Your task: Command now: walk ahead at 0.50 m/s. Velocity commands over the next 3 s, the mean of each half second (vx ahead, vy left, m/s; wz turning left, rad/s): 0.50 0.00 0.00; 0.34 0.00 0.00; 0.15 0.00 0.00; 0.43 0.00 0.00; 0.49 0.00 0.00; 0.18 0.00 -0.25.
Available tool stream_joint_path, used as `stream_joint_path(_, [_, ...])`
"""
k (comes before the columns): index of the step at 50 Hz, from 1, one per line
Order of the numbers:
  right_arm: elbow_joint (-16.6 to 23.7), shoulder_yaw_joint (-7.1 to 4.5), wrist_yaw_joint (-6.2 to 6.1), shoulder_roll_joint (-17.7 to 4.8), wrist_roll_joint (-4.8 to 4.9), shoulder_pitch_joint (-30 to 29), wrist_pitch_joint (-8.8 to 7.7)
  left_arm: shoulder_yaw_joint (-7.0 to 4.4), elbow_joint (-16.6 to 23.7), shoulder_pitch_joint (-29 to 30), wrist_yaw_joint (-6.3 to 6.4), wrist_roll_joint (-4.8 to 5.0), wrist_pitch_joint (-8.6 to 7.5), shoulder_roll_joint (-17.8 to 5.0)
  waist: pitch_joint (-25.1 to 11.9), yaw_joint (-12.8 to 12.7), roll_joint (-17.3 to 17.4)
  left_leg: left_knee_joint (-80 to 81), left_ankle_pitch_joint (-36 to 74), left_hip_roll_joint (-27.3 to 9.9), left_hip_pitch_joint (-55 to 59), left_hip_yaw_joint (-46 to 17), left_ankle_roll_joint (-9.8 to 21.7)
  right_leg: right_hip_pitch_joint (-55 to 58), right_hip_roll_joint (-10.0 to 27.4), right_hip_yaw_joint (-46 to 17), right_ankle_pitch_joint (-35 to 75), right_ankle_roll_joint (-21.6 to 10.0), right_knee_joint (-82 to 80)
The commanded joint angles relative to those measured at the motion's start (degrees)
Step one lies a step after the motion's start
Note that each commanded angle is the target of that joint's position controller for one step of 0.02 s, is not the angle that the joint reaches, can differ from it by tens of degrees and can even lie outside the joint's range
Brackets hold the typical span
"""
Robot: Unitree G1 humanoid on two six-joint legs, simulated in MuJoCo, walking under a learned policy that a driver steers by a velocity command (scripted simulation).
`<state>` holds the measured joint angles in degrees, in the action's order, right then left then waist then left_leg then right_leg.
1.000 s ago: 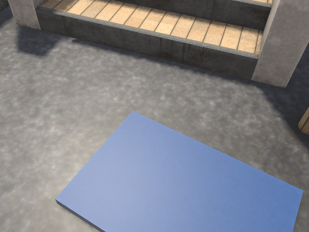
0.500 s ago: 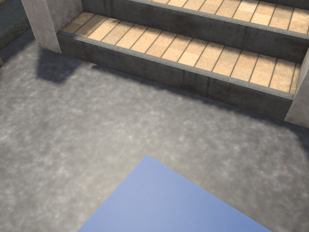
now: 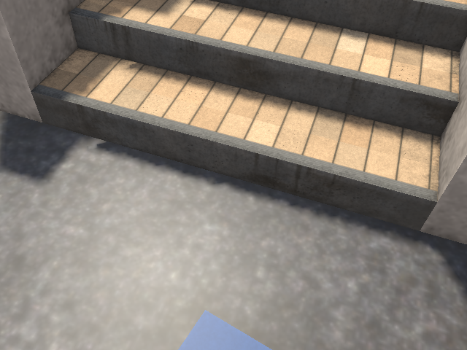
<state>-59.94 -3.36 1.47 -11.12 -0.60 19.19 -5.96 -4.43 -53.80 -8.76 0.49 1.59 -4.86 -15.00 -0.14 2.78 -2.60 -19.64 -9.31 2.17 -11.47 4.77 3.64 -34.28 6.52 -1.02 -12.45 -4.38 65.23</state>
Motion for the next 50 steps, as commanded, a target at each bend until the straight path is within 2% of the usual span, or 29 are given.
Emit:
stream_joint_path(1, [2.54, -1.01, -1.12, -8.27, 0.12, -0.29, -1.21, -0.52, 2.83, 1.01, 0.02, -0.69, 0.53, -2.49, 1.33, -2.12, 4.67, 13.21, 7.79, -16.22, 5.92, -15.37, 8.94, -9.45, 2.99, -2.40, 5.96, 1.39, -7.31])
stream_joint_path(3, [2.42, -0.92, -1.63, -8.56, 0.26, 0.98, -0.89, -0.33, 3.81, 4.28, -0.26, -0.92, 0.58, -1.92, 1.92, -1.41, 4.75, 13.69, 9.36, -15.55, 7.14, -12.79, 8.51, -10.38, 2.59, -1.75, 10.69, 2.48, -14.22])
stream_joint_path(7, [1.93, -0.93, -1.86, -9.10, 0.77, 3.39, -0.42, 0.28, 5.59, 11.84, -1.23, -0.38, 0.30, -1.22, 4.50, 0.83, 5.75, 15.03, 9.71, -13.88, 7.29, -7.93, 7.21, -6.96, 0.21, 1.33, 17.78, 2.89, -27.01])
stream_joint_path(11, [0.26, -1.46, -1.85, -9.81, 1.28, 6.34, 0.54, 0.73, 7.19, 16.51, -2.58, 0.17, -0.21, -1.31, 6.26, 2.06, 6.78, 13.00, 10.44, -15.34, 11.77, -5.84, 6.88, -4.22, -1.36, 2.13, 17.29, 2.03, -33.99])
stream_joint_path(14, [0.24, -2.21, -2.06, -10.77, 1.40, 4.89, 1.30, 0.08, 6.89, 13.91, -3.26, 0.31, -0.74, -3.63, 4.87, -0.55, 7.59, 8.27, 18.63, -17.49, 16.36, -5.77, 5.74, -0.02, -2.59, 2.36, 12.59, -0.16, -35.86])
stream_joint_path(15, [0.61, -2.53, -2.10, -11.51, 1.52, 3.55, 1.56, -0.57, 6.14, 10.45, -3.25, 0.19, -0.93, -5.07, 2.76, -2.77, 8.61, 4.28, 27.21, -17.40, 17.11, -5.41, 5.04, 4.91, -4.11, 3.40, 10.17, -1.07, -35.91])
stream_joint_path(16, [1.06, -2.44, -2.10, -11.21, 1.47, 1.89, 1.94, -1.68, 3.86, 3.09, -3.07, 0.05, -1.04, -7.01, -1.30, -6.84, 8.55, -4.33, 34.81, -15.50, 16.19, -3.70, 3.82, 14.10, -6.12, 5.06, 9.59, -2.28, -36.54])
stream_joint_path(17, [1.97, -1.81, -2.11, -9.66, 0.96, 1.63, 2.23, -3.06, 0.66, -7.41, -2.69, -0.30, -1.07, -10.13, -8.24, -10.74, 6.44, -18.01, 30.49, -12.27, 9.09, -1.76, 2.02, 29.54, -3.90, 2.26, 10.24, -4.25, -34.66])
stream_joint_path(18, [3.19, -0.17, -1.75, -4.27, 0.33, 8.00, 1.71, -4.19, -0.29, -14.70, -2.20, -1.78, -1.00, -15.91, -17.96, -8.78, -6.32, -40.79, 7.55, -4.52, -12.24, -1.16, -1.34, 52.37, 11.04, -21.44, 4.26, -12.32, -36.00])
stream_joint_path(19, [2.67, 0.71, -1.34, -2.45, 1.11, 8.94, 0.12, -3.15, -0.72, -15.40, -2.40, -1.16, -0.87, -13.57, -23.25, -7.99, -14.28, -54.12, -23.41, 2.00, -24.39, -7.97, -2.48, 58.48, 16.75, -42.55, -4.96, -16.84, -47.63])
stream_joint_path(20, [3.82, -0.68, -1.13, -7.92, 2.80, 3.60, -1.01, -1.78, -0.34, -11.71, -2.53, -0.56, -1.12, -9.35, -16.55, -8.44, -9.55, -59.36, -21.58, -1.84, -30.35, -12.34, -0.89, 53.18, 14.27, -36.56, -7.46, -13.25, -48.72])
stream_joint_path(21, [5.26, -0.99, -1.30, -9.75, 3.56, -1.26, -1.48, -1.07, 0.95, -7.07, -2.35, -0.60, -1.23, -6.95, -10.54, -7.40, -5.73, -58.80, -16.45, -4.99, -31.32, -10.61, 0.16, 45.00, 12.46, -27.58, -3.05, -10.86, -49.00])
stream_joint_path(22, [5.64, -1.22, -1.79, -9.74, 2.88, -3.70, -1.33, -0.44, 1.56, -2.94, -2.49, -1.14, -1.44, -5.44, -6.11, -5.50, -0.84, -55.52, -11.29, -7.86, -28.90, -9.19, 0.19, 35.59, 10.60, -20.91, 3.60, -9.71, -50.52])
stream_joint_path(23, [5.54, -1.76, -2.20, -9.50, 2.09, -3.75, -0.55, 0.12, 1.72, -0.58, -2.59, -1.82, -1.82, -3.65, -4.23, -3.51, -0.65, -51.24, -7.90, -10.03, -25.13, -9.53, 0.38, 29.26, 8.34, -15.85, 7.81, -8.68, -52.04])
stream_joint_path(24, [5.49, -1.72, -2.28, -8.22, 1.93, -2.69, 0.27, 0.44, 1.29, -0.26, -2.69, -2.21, -1.96, -2.79, -3.67, -2.25, -1.51, -48.82, -6.43, -10.87, -22.05, -9.56, 0.49, 25.98, 7.08, -13.35, 8.64, -8.36, -53.65])
stream_joint_path(26, [5.61, -1.63, -2.50, -6.43, 1.87, -2.27, 1.29, 0.23, 0.33, -1.96, -2.32, -1.86, -2.16, -4.14, -2.02, -1.48, -1.36, -43.92, -5.26, -11.68, -21.28, -9.06, -0.02, 23.29, 6.38, -11.03, 8.78, -9.16, -56.58])
stream_joint_path(29, [8.39, -1.96, -2.68, -7.45, 1.01, -9.44, 1.56, -0.43, -0.40, -4.64, -0.98, -1.46, -2.04, -7.25, 1.27, -2.63, 0.74, -33.48, 2.80, -11.94, -26.89, -8.54, -2.16, 24.10, 6.26, -8.69, 10.87, -9.43, -59.45])
stream_joint_path(33, [9.63, -1.88, -1.72, -6.96, 1.10, -14.74, 0.54, -0.29, -1.50, -8.20, -0.16, -1.21, -1.77, -7.47, 1.93, -4.27, -0.32, -20.30, 19.06, -9.64, -25.03, -6.62, -2.60, 25.47, 2.89, -2.87, 13.87, -7.38, -59.20])
stream_joint_path(35, [10.52, -1.52, -1.02, -6.51, 0.95, -17.87, 0.01, 0.17, -2.63, -9.59, 0.19, -1.23, -1.39, -6.14, 3.28, -4.95, 0.67, -14.42, 23.63, -8.67, -23.88, -6.33, -2.02, 26.34, 1.81, -0.10, 19.12, -6.24, -56.62])
stream_joint_path(37, [11.49, -0.85, -0.03, -5.51, 0.58, -20.85, -0.43, 0.37, -3.57, -11.10, 0.54, -1.37, -0.58, -5.76, 3.24, -6.11, 0.54, -10.25, 25.34, -7.16, -22.31, -5.46, -1.36, 28.35, 2.13, 0.63, 22.58, -5.55, -53.02])
stream_joint_path(40, [12.73, -0.58, 1.46, -6.74, 0.46, -22.69, -0.59, 0.44, -4.40, -11.90, 0.99, -1.14, 0.55, -5.82, 2.43, -6.47, -0.47, -6.51, 23.55, -5.97, -21.31, -6.10, -0.19, 31.64, 3.98, -0.46, 24.15, -5.21, -44.49])
stream_joint_path(43, [11.12, -0.90, 1.90, -9.25, 0.36, -17.78, -0.83, 0.03, -3.88, -11.20, 1.38, -1.37, 0.99, -7.09, 0.07, -4.53, -0.64, -1.09, 21.29, -5.31, -16.43, -7.13, 1.07, 35.87, 4.11, -2.59, 28.21, -3.27, -32.82])
stream_joint_path(44, [8.61, -1.42, 1.84, -10.11, 0.16, -11.18, -1.25, 0.19, -3.47, -9.63, 1.10, -1.65, 1.20, -6.92, -3.37, -1.11, 1.31, 2.97, 27.31, -3.98, -7.83, -4.73, 1.76, 34.80, 1.45, -1.11, 28.81, -1.95, -23.73])
stream_joint_path(45, [7.24, -2.21, 1.47, -12.63, -1.10, -9.03, -1.51, 1.44, -4.84, -17.39, -0.02, -1.03, 1.58, -1.73, -12.16, -4.52, 9.33, -4.20, 35.63, -7.53, 14.66, -9.54, 4.83, 18.66, -3.80, 1.76, 19.65, 2.39, -15.72])
stream_joint_path(46, [6.05, -1.94, 0.48, -9.40, -1.25, -4.01, -0.90, 2.31, -4.68, -14.10, -0.15, -0.52, 1.21, -1.94, -16.17, 0.59, 11.93, -3.54, 38.59, -13.25, 23.83, -16.68, 8.26, 8.67, -7.60, 3.89, 6.49, 5.14, -5.42])
stream_joint_path(47, [5.61, -0.45, 0.04, -7.32, -1.27, -2.89, -0.83, 3.10, -3.48, -12.74, -0.58, -0.04, 0.73, -1.75, -19.26, 2.02, 17.34, -2.87, 46.94, -20.40, 29.79, -24.03, 12.57, 2.18, -7.62, -0.20, -20.58, 5.60, 2.86])
stream_joint_path(48, [6.23, 0.05, -0.24, -7.00, -1.23, -5.46, -0.60, 2.65, -2.85, -9.77, -0.55, 0.15, 0.60, -4.57, -17.97, 1.57, 12.88, -2.40, 44.03, -19.94, 26.35, -23.91, 12.32, 2.58, -5.13, -2.99, -22.43, 5.44, 3.25])
stream_joint_path(49, [6.61, -0.04, -0.46, -7.79, -0.82, -8.84, -0.52, 2.46, -2.08, -5.77, -0.34, -0.53, 0.61, -5.14, -12.80, 0.85, 9.47, -1.07, 39.68, -17.86, 20.35, -21.25, 11.39, 1.81, -3.68, -2.55, -21.22, 5.63, -1.09])
stream_joint_path(50, [7.25, -0.10, -0.74, -8.57, -0.85, -11.76, -0.53, 2.38, -1.89, -3.58, 0.08, -1.20, 0.77, -4.88, -9.79, -0.44, 6.95, 0.83, 36.02, -16.46, 13.52, -19.73, 10.32, 4.12, -2.21, -2.04, -19.15, 5.58, -6.38])
